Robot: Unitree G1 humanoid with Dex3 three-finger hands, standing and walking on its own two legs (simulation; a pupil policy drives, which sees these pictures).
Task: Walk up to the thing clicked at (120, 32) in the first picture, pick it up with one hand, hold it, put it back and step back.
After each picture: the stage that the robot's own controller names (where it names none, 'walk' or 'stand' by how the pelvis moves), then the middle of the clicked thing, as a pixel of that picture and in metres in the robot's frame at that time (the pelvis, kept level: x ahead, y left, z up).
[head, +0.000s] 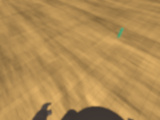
stand; (120, 33) +2.03 -0.67 -0.66
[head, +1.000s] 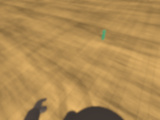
walk; (103, 35) +1.96 -0.16 -0.62
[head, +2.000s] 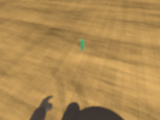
walk; (82, 45) +1.33 +0.26 -0.64
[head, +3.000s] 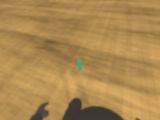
walk; (79, 65) +0.84 +0.25 -0.65
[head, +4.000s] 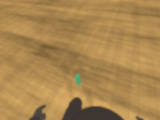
walk; (78, 79) +0.53 +0.23 -0.64
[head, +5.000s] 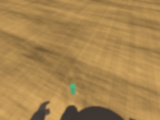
stand; (73, 89) +0.41 +0.19 -0.64
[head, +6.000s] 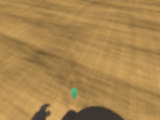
stand; (74, 93) +0.38 +0.17 -0.65
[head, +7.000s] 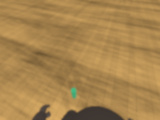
stand; (74, 93) +0.38 +0.18 -0.66
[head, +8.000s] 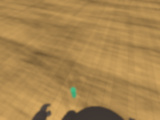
stand; (73, 92) +0.38 +0.19 -0.66
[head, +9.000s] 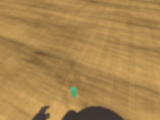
stand; (73, 92) +0.39 +0.19 -0.66
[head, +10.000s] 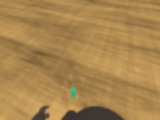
stand; (73, 92) +0.38 +0.19 -0.66
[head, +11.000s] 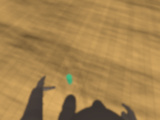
go down; (69, 79) +0.41 +0.20 -0.58
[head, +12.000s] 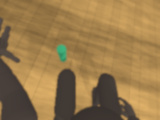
go down; (62, 54) +0.46 +0.24 -0.25
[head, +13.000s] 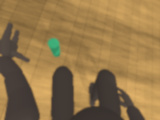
close in; (55, 49) +0.45 +0.25 -0.22
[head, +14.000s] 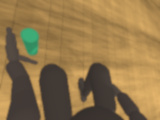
close; (31, 44) +0.44 +0.29 -0.16
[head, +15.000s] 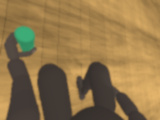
lift; (26, 43) +0.43 +0.30 -0.16
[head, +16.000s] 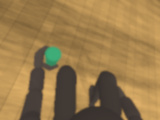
lift; (51, 59) +0.33 +0.27 -0.07
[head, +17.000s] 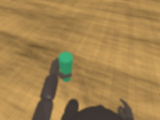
hold; (66, 69) +0.31 +0.17 +0.07
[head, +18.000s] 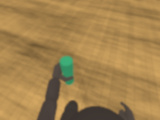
hold; (68, 72) +0.30 +0.16 +0.02
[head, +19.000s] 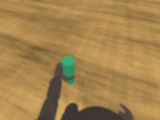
hold; (69, 72) +0.31 +0.15 +0.03
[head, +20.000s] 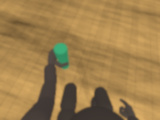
crouch; (63, 58) +0.40 +0.19 -0.03
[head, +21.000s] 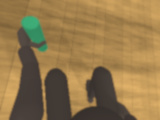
lower; (38, 38) +0.49 +0.28 -0.08
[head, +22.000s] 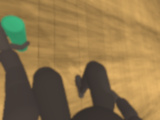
lower; (18, 38) +0.46 +0.31 -0.15
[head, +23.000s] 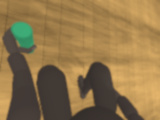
lower; (26, 41) +0.43 +0.30 -0.16
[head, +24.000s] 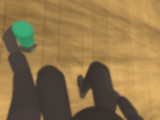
lower; (26, 40) +0.44 +0.29 -0.16
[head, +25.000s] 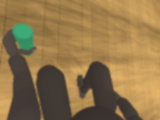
lower; (26, 43) +0.43 +0.30 -0.17
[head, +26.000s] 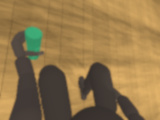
open; (33, 46) +0.43 +0.28 -0.16
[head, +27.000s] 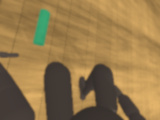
stand; (42, 27) +0.57 +0.29 -0.27
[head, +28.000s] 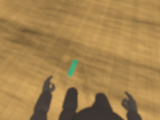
stand; (72, 67) +0.55 +0.21 -0.59
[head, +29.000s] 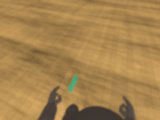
stand; (73, 83) +0.56 +0.22 -0.69
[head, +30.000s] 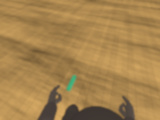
stand; (71, 82) +0.55 +0.24 -0.69
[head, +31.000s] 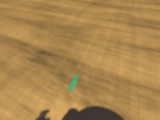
stand; (73, 82) +0.58 +0.26 -0.74
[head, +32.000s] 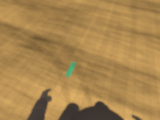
walk; (70, 69) +0.63 +0.26 -0.71
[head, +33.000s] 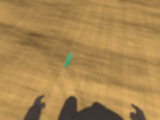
walk; (68, 60) +0.76 +0.34 -0.72
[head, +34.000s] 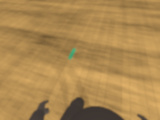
walk; (72, 53) +1.07 +0.46 -0.72
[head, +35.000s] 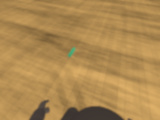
stand; (71, 52) +1.22 +0.41 -0.73
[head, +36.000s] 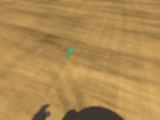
stand; (69, 51) +1.25 +0.47 -0.75
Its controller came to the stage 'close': yes
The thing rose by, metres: 0.67
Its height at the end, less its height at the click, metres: -0.09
